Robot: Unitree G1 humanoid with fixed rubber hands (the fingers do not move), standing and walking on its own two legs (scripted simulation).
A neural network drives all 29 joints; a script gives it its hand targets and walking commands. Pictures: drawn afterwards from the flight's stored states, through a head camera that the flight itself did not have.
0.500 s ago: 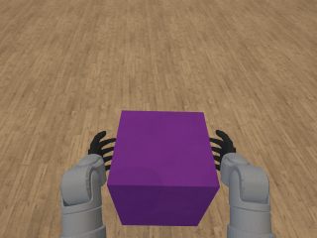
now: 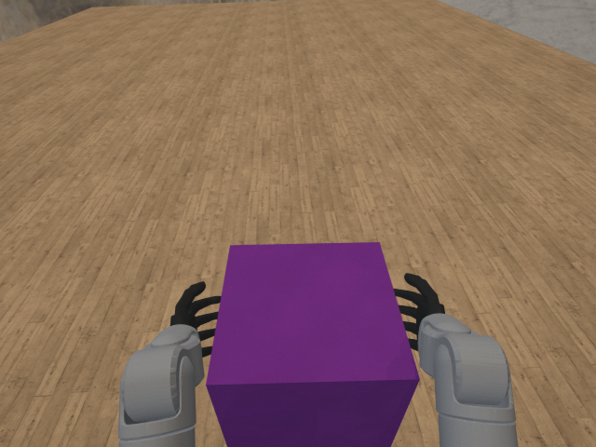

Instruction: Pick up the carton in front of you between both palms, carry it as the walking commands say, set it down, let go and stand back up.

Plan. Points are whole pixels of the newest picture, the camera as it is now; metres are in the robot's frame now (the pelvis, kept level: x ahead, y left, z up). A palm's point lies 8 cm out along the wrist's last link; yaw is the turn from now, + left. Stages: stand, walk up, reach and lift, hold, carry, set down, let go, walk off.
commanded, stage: carry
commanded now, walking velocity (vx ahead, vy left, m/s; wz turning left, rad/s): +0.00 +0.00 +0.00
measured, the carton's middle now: (307, 356) +0.28 +0.00 +0.01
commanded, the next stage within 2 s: hold in 1.46 s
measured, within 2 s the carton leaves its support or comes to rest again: neither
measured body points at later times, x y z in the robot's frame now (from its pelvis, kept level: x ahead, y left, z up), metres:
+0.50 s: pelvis -0.04 +0.02 +0.00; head -0.09 +0.01 +0.45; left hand +0.23 +0.17 +0.07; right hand +0.23 -0.13 +0.07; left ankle -0.10 +0.13 -0.73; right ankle +0.04 -0.09 -0.73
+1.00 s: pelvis -0.06 +0.02 +0.00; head -0.08 +0.01 +0.45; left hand +0.25 +0.17 +0.03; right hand +0.25 -0.13 +0.03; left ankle -0.10 +0.13 -0.73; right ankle +0.04 -0.09 -0.73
